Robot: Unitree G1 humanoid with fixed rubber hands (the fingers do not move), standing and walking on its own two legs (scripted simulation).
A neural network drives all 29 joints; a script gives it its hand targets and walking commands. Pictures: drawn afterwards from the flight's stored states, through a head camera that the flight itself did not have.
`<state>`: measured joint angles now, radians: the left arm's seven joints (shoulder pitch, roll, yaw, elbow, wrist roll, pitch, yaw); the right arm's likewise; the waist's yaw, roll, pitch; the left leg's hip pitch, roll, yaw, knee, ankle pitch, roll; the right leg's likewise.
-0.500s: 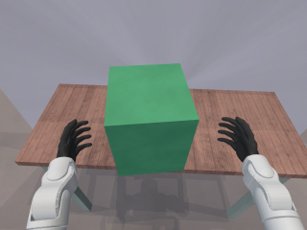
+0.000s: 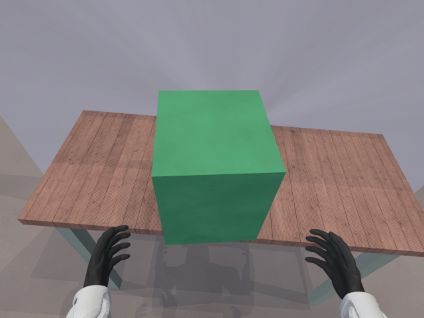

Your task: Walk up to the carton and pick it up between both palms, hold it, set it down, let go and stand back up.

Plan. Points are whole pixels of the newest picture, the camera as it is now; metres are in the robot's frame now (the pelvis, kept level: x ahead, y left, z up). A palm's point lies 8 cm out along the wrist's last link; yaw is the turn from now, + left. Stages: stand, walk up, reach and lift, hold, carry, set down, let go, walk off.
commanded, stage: set down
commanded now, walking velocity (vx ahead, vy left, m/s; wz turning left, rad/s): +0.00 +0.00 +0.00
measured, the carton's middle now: (210, 170) +0.39 +0.02 +0.04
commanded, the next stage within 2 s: let go in 1.06 s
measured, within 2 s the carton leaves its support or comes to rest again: neither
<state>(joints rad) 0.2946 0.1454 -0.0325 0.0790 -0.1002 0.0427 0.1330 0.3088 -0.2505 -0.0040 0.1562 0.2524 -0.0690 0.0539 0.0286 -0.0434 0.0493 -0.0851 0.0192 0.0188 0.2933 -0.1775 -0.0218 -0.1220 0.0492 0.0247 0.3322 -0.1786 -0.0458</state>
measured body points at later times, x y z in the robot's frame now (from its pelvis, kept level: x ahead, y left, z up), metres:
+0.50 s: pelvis +0.00 +0.02 +0.00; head +0.01 +0.03 +0.45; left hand +0.18 +0.23 -0.05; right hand +0.19 -0.21 -0.04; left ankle -0.01 +0.13 -0.75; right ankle +0.00 -0.09 -0.75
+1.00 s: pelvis +0.01 +0.02 +0.00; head +0.02 +0.03 +0.45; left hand +0.17 +0.25 -0.09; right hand +0.17 -0.20 -0.09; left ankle -0.01 +0.13 -0.75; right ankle +0.00 -0.09 -0.75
